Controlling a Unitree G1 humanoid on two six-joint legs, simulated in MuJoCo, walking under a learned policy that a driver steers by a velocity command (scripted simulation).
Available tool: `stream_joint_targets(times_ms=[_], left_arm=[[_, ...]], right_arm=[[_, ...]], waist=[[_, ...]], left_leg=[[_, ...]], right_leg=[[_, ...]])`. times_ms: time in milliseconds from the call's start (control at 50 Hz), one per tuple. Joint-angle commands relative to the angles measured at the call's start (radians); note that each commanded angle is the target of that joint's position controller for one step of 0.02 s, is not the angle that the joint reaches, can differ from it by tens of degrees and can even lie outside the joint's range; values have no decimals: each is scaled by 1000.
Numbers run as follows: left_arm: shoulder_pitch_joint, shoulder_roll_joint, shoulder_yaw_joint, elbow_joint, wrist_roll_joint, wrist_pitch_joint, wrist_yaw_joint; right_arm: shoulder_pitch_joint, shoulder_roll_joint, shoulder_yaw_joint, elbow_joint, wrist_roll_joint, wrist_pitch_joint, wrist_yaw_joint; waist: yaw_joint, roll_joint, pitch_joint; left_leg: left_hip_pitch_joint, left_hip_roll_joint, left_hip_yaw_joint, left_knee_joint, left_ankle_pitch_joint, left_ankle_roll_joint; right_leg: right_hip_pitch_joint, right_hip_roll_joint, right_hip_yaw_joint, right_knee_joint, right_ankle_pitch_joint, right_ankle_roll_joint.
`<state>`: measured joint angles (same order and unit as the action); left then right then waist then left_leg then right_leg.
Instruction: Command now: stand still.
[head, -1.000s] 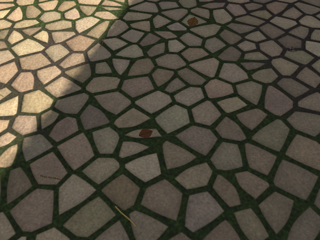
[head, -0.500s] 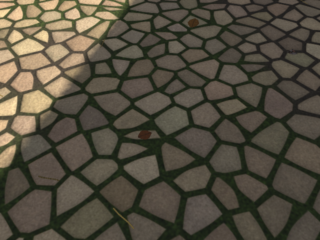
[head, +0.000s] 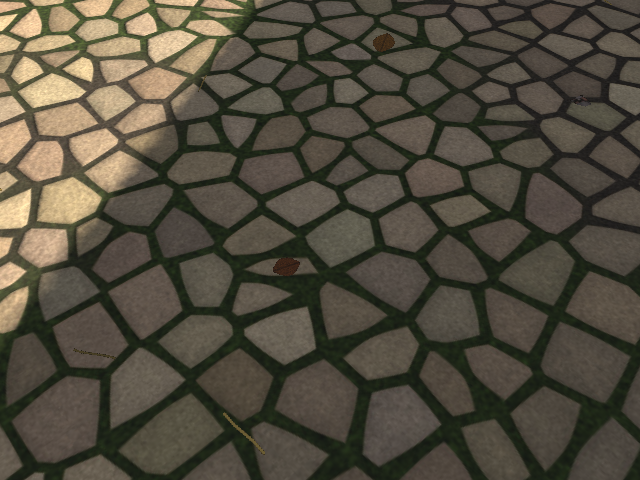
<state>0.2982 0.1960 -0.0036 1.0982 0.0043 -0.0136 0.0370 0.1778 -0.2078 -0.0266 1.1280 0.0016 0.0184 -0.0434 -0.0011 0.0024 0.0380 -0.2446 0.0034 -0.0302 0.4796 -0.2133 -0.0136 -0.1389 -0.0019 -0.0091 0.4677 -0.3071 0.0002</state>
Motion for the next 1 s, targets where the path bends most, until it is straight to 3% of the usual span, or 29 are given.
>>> stream_joint_targets(times_ms=[20,1000], left_arm=[[73,92,15,-13,-1,-5,3],[163,42,27,-14,-6,-9,4]], right_arm=[[22,-100,-13,-21,0,-6,-4],[109,-61,-10,-14,5,-11,-12]], waist=[[0,-3,13],[0,-6,32]], left_leg=[[71,17,-12,-60,126,31],[61,17,-7,-49,143,25]], right_leg=[[-113,-20,18,-107,99,-10],[-115,-18,20,-103,130,-19]])
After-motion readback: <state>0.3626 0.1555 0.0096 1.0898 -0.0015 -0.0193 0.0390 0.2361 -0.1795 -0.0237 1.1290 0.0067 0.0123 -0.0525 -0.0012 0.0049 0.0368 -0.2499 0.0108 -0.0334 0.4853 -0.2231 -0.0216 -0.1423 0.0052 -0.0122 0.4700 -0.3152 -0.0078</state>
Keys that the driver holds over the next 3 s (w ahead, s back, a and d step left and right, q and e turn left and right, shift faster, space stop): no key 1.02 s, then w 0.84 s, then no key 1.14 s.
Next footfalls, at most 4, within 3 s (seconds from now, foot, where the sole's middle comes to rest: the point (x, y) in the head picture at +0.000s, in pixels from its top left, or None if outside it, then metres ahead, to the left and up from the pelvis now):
1.78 right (386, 474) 0.52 -0.10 -0.78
2.22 left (282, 413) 0.66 0.12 -0.78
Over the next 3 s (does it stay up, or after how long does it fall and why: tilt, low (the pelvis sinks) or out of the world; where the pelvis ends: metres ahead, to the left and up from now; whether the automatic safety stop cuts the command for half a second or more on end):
stays up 0.55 0.01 -0.01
